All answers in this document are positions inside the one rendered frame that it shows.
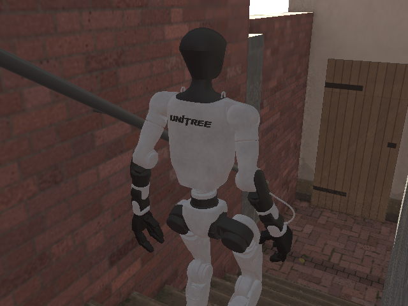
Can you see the robot left upper arm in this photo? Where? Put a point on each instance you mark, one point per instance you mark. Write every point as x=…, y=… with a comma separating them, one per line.
x=153, y=127

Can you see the left robot shin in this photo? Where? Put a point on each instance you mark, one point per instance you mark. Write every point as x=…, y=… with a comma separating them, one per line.
x=196, y=294

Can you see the robot right hand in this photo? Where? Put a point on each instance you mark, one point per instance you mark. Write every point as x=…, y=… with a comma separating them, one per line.
x=283, y=244

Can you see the humanoid robot head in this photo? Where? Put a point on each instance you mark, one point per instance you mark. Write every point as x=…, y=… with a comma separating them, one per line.
x=203, y=50

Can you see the robot right forearm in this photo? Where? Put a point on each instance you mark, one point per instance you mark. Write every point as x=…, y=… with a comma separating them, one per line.
x=265, y=207

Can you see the robot left forearm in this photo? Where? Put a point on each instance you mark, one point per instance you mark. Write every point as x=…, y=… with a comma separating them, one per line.
x=140, y=188

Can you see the robot right upper arm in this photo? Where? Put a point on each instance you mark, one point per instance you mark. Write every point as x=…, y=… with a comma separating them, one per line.
x=245, y=120

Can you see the robot left hand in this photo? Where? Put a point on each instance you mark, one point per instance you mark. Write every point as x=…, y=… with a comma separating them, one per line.
x=139, y=223

